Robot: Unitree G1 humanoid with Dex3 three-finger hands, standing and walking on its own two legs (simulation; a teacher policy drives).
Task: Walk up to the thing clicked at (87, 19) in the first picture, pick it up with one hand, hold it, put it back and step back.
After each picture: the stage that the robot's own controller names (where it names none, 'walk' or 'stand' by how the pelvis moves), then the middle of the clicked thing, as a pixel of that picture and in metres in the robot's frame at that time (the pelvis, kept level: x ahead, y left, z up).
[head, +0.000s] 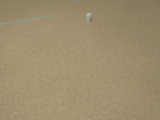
stand; (88, 18) +1.96 -0.10 -0.72
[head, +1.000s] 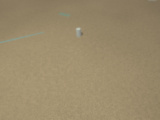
walk; (78, 32) +1.83 +0.20 -0.71
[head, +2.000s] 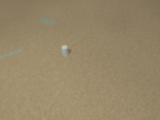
walk; (65, 51) +1.21 +0.30 -0.72
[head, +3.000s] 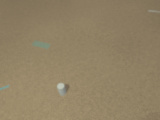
walk; (61, 89) +0.74 +0.27 -0.72
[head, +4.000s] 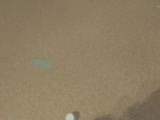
walk; out of the picture +0.43 +0.24 -0.70
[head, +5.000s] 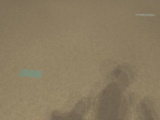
stand; out of the picture +0.36 +0.07 -0.71
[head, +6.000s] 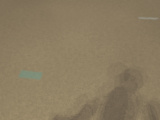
stand; out of the picture +0.35 +0.10 -0.70
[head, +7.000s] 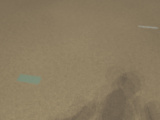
stand; out of the picture +0.32 +0.11 -0.72
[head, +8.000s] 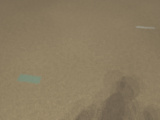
stand; out of the picture +0.35 +0.10 -0.73
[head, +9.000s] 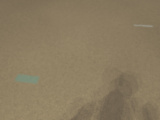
stand; out of the picture +0.34 +0.11 -0.73
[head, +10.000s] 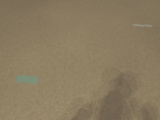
stand; out of the picture +0.34 +0.11 -0.73
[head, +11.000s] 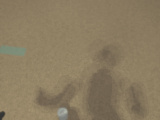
go down; (62, 114) +0.37 +0.11 -0.63
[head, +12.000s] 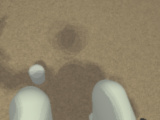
go down; (37, 75) +0.42 +0.16 -0.30
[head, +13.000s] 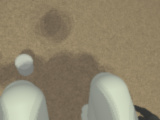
close in; (25, 65) +0.42 +0.17 -0.27
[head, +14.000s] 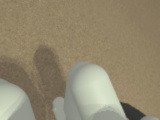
close; out of the picture +0.41 +0.20 -0.23
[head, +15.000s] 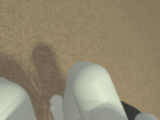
lift; out of the picture +0.41 +0.21 -0.23
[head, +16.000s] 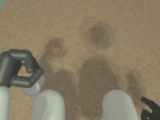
lift; (34, 83) +0.36 +0.22 -0.23
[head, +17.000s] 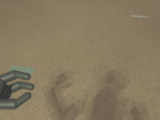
go down; out of the picture +0.32 +0.30 -0.69
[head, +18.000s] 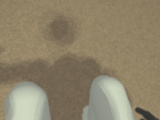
go down; out of the picture +0.41 +0.43 -0.33
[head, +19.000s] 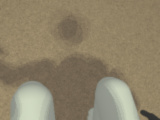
go down; out of the picture +0.45 +0.50 -0.32
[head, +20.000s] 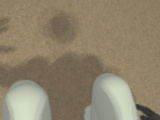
close in; out of the picture +0.48 +0.57 -0.30
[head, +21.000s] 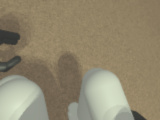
lift; out of the picture +0.45 +0.67 -0.27
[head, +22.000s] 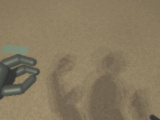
hold; out of the picture +0.56 +0.61 -0.60
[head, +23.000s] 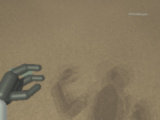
hold; (0, 104) +0.59 +0.65 -0.70
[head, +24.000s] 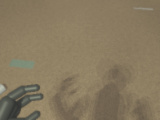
crouch; out of the picture +0.64 +0.70 -0.67
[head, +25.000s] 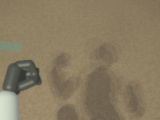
crouch; out of the picture +0.68 +0.75 -0.63
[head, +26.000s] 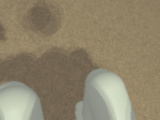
lower; out of the picture +0.64 +0.89 -0.28
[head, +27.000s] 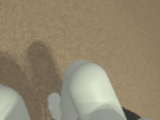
lower; out of the picture +0.55 +0.98 -0.26
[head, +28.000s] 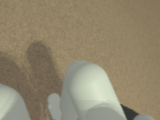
lower; out of the picture +0.54 +1.02 -0.26
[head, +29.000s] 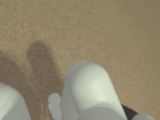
lower; out of the picture +0.55 +1.05 -0.26
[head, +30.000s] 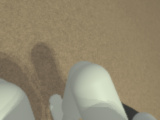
lower; out of the picture +0.57 +1.08 -0.26
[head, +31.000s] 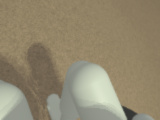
withdraw; out of the picture +0.57 +1.10 -0.26
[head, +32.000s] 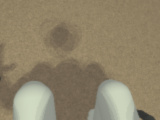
walk; out of the picture +0.71 +1.05 -0.34
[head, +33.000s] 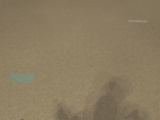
stand; out of the picture +0.80 +0.92 -0.68
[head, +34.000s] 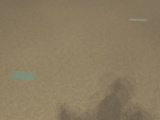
stand; out of the picture +0.83 +0.94 -0.69
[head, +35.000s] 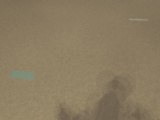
stand; out of the picture +0.82 +0.94 -0.69
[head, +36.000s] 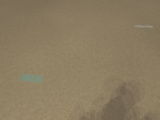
stand; out of the picture +0.85 +0.93 -0.74
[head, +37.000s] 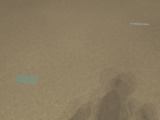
stand; out of the picture +0.80 +0.95 -0.75
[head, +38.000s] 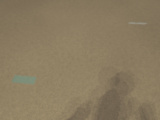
walk; out of the picture +0.79 +0.96 -0.75
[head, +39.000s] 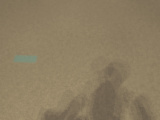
walk; out of the picture +0.85 +0.95 -0.73
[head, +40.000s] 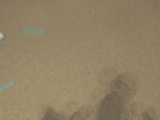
walk; out of the picture +1.16 +0.90 -0.72
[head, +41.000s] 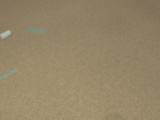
stand; (5, 34) +1.43 +0.92 -0.73
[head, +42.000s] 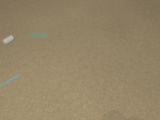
stand; (8, 40) +1.38 +0.90 -0.74
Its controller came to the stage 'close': yes
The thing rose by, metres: 0.24
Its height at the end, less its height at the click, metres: -0.02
